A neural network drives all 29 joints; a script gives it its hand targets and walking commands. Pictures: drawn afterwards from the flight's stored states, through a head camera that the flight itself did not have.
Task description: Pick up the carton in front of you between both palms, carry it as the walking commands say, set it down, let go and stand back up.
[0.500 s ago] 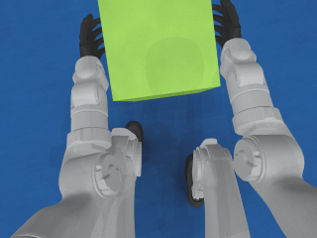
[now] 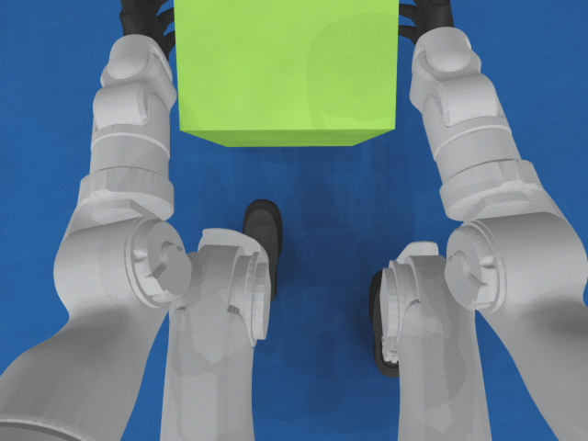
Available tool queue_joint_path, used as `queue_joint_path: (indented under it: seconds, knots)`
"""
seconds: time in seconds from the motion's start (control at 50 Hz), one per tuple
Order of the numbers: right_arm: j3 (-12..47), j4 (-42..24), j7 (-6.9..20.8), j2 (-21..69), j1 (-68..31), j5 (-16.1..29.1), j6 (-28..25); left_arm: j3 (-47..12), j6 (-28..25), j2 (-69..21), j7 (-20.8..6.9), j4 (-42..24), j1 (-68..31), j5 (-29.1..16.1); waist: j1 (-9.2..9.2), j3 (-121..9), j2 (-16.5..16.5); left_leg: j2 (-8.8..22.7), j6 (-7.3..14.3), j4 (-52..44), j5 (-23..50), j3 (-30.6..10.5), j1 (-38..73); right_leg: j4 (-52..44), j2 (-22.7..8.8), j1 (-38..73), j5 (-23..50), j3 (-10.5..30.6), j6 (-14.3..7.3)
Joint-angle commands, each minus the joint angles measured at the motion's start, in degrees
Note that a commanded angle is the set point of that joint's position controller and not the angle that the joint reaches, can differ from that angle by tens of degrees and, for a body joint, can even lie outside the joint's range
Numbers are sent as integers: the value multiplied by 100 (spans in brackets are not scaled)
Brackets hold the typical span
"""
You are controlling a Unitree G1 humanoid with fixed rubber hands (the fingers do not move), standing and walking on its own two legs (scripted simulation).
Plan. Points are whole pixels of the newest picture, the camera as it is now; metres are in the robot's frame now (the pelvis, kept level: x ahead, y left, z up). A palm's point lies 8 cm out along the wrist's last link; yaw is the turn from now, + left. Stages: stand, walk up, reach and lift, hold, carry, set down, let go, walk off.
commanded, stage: set down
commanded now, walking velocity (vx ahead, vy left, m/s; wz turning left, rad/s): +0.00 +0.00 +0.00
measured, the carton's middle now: (288, 61) +0.51 +0.12 -0.23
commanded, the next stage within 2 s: none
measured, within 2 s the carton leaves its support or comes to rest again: rests again in 0.92 s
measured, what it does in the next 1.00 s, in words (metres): stands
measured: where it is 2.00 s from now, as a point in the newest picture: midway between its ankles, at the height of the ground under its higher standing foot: (325, 305)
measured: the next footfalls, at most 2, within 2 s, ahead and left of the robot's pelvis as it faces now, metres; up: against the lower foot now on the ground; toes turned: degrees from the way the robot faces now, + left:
none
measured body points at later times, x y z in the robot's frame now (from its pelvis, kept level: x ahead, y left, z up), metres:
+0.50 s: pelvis -0.01 +0.00 -0.01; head +0.36 +0.01 +0.25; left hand +0.51 +0.26 -0.17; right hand +0.55 -0.04 -0.20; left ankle +0.16 +0.15 -0.36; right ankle +0.06 -0.11 -0.36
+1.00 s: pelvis -0.02 +0.01 -0.01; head +0.36 +0.01 +0.22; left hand +0.48 +0.29 -0.21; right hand +0.55 -0.07 -0.22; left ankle +0.16 +0.15 -0.36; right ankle +0.06 -0.11 -0.36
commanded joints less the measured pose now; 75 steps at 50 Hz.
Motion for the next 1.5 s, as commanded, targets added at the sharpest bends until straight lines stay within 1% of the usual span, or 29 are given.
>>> queue_joint_path:
  seconds: [0.0,0.06,0.12,0.34,0.52,0.66,0.74,0.78,0.82,0.84,0.86,0.88,0.9,0.92,0.94,1.0,1.04,1.08,1.12,1.16,1.22,1.28,1.34,1.38,1.42,1.48]
  knots:
    - [1838,-896,1357,4645,-3376,420,-421,-1627,28,-5326,-1345,160,-1613,-368,-53,-5825,-946,-478,151,309,1759,863,5005,-1751,235,1258,2053,-120,23]
    - [1782,-773,1362,4548,-3379,397,-428,-1482,-28,-5098,-1326,287,-1624,-300,26,-5604,-994,-455,176,306,1604,869,4838,-1748,229,1144,1911,-100,22]
    - [1724,-663,1356,4414,-3392,362,-446,-1359,-90,-4887,-1305,391,-1660,-263,67,-5430,-1034,-436,190,299,1480,863,4714,-1742,219,1062,1804,-84,21]
    - [1728,-573,1288,3977,-3596,272,-570,-1142,-324,-4342,-1234,756,-1834,-333,51,-4992,-1226,-395,216,335,1304,781,4426,-1668,124,881,1737,-17,13]
    - [1294,-66,1341,3420,-3083,-12,-537,-981,-386,-3799,-1145,961,-1882,-235,-142,-4183,-922,-384,217,264,925,656,4203,-1631,95,559,1329,10,-67]
    - [1011,233,1363,3028,-2770,-266,-490,-856,-417,-3418,-1081,1064,-1868,-207,-330,-3757,-814,-390,206,257,674,562,4067,-1593,46,442,1163,46,-137]
    - [933,271,1330,2773,-2697,-370,-496,-810,-497,-3169,-1007,1053,-1883,-239,-351,-3722,-784,-366,155,311,675,568,4123,-1554,4,560,1190,76,-118]
    - [886,299,1252,2412,-2648,-396,-526,-738,-593,-2823,-905,1067,-1844,-280,-349,-3765,-772,-332,108,359,717,593,4208,-1526,-26,686,1233,88,-82]
    - [804,332,1063,1612,-2506,-363,-580,-535,-758,-2029,-690,1156,-1590,-346,-349,-3850,-756,-268,49,409,791,624,4356,-1507,-75,872,1301,93,-14]
    - [724,367,899,889,-2354,-319,-623,-343,-867,-1335,-509,1218,-1312,-384,-356,-3900,-755,-219,14,425,837,631,4455,-1500,-114,964,1331,92,39]
    - [572,409,645,-270,-2109,-264,-687,-115,-1013,-274,-232,1243,-907,-440,-364,-3983,-735,-161,-29,413,903,633,4603,-1494,-164,1070,1381,94,81]
    - [581,443,408,-1134,-2008,-107,-740,-123,-1164,608,31,1270,-630,-604,-320,-4091,-691,-107,-53,406,993,626,4733,-1488,-228,1188,1413,133,109]
    - [655,472,265,-1469,-2117,116,-752,-253,-1279,990,207,1321,-691,-822,-241,-4223,-684,-68,-41,395,1126,631,4769,-1489,-313,1269,1450,192,144]
    - [819,471,213,-1504,-2219,331,-768,-380,-1367,1126,291,1398,-835,-1024,-187,-4349,-757,-37,5,394,1251,637,4785,-1493,-370,1301,1511,228,171]
    - [1005,446,211,-1432,-2302,536,-792,-487,-1437,1212,318,1479,-936,-1192,-131,-4431,-845,-7,65,406,1372,625,4756,-1477,-417,1287,1591,260,187]
    - [1494,227,301,-1164,-2578,1072,-870,-737,-1562,1332,302,1583,-1143,-1517,93,-4624,-999,78,203,438,1709,555,4745,-1382,-510,1199,1825,338,225]
    - [1661,51,353,-1133,-2660,1288,-877,-822,-1600,1389,299,1440,-1241,-1612,214,-4794,-1006,99,246,416,1907,529,4921,-1348,-529,1206,1876,332,241]
    - [1684,-37,366,-1239,-2610,1386,-860,-861,-1600,1467,307,1304,-1227,-1667,252,-5071,-975,108,259,386,2087,511,5199,-1333,-536,1264,1878,281,248]
    - [1599,-87,341,-1397,-2488,1361,-829,-877,-1564,1522,323,1169,-1135,-1711,204,-5407,-917,104,255,337,2213,507,5500,-1345,-532,1329,1848,202,241]
    - [1470,-189,287,-1537,-2394,1261,-781,-878,-1502,1553,348,907,-1068,-1745,118,-5823,-878,82,241,269,2210,523,5825,-1395,-518,1426,1734,107,221]
    - [1259,-490,184,-1654,-2333,1102,-673,-928,-1366,1553,407,332,-970,-1774,-8,-6631,-853,1,205,119,2048,604,6337,-1545,-456,1762,1594,-43,182]
    - [1071,-927,110,-1674,-2266,1052,-497,-1001,-1149,1549,483,-337,-796,-1740,-21,-7373,-775,-84,195,-127,1762,753,6857,-1790,-366,2173,1375,-191,141]
    - [849,-902,106,-1669,-2089,1022,-282,-943,-861,1507,538,-755,-732,-1484,24,-7135,-532,-151,170,-457,1174,908,6755,-2080,-291,2149,906,-247,89]
    - [717,-664,143,-1634,-1900,993,-212,-883,-743,1405,556,-865,-685,-1289,34,-6652,-344,-168,154,-658,884,951,6560,-2252,-260,1903,659,-231,56]
    - [612,-446,195,-1601,-1730,968,-216,-854,-692,1257,554,-937,-598,-1156,16,-6324,-181,-181,146,-816,823,958,6515,-2410,-237,1669,575,-213,30]
    - [480,-192,273,-1562,-1506,911,-276,-863,-663,1018,524,-988,-421,-1049,-30,-6153,-43,-203,141,-1020,949,928,6676,-2623,-208,1427,627,-222,14]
